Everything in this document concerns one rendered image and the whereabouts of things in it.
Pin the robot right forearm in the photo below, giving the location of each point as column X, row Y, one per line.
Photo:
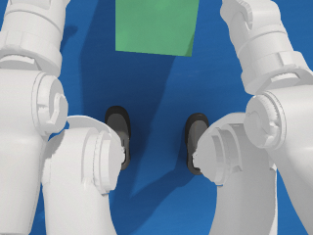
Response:
column 263, row 47

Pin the carton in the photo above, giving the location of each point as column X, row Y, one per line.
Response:
column 163, row 27

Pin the robot left forearm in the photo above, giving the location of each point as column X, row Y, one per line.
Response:
column 31, row 35

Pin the right robot upper arm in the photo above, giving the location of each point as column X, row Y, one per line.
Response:
column 281, row 121

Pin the robot left thigh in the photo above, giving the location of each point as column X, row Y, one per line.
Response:
column 84, row 169

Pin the robot right thigh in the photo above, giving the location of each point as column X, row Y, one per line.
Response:
column 246, row 202

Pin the robot thigh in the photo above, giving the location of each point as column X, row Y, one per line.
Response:
column 246, row 202
column 84, row 169

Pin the left robot upper arm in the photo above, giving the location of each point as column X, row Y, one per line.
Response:
column 32, row 107

